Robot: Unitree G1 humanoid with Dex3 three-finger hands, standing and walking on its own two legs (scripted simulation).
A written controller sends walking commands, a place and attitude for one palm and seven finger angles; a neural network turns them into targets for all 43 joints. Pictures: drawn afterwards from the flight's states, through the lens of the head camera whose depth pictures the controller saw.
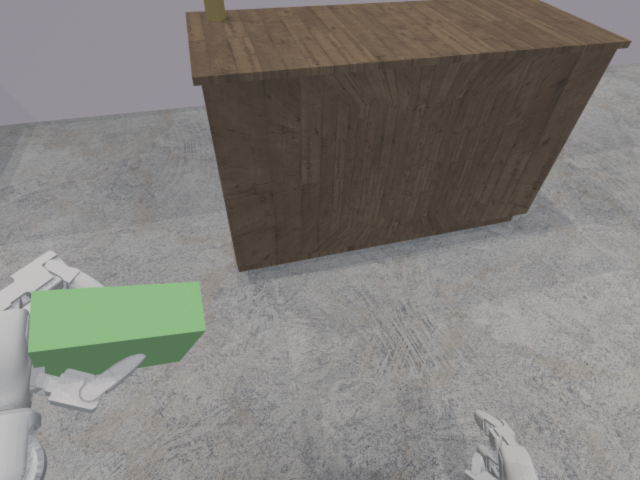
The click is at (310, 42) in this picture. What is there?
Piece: table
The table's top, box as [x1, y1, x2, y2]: [185, 0, 630, 85]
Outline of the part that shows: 630,40 539,0 425,0 225,10 226,17 220,22 208,21 205,16 205,11 185,12 191,71 194,85 627,47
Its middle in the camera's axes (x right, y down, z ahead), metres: +0.26 -0.68 +1.25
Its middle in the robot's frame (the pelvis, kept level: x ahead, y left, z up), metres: +1.41 -0.18 +0.06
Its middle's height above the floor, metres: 0.83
